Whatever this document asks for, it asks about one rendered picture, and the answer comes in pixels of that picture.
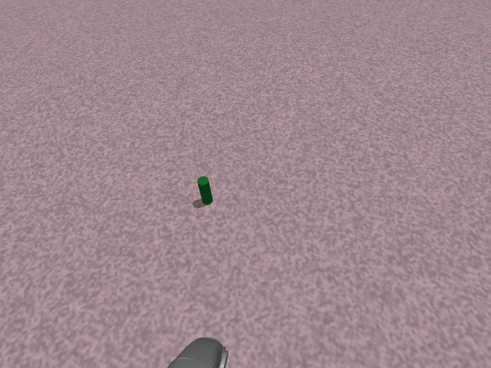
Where can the can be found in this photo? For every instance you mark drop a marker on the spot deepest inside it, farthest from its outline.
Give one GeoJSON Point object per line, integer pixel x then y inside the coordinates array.
{"type": "Point", "coordinates": [205, 191]}

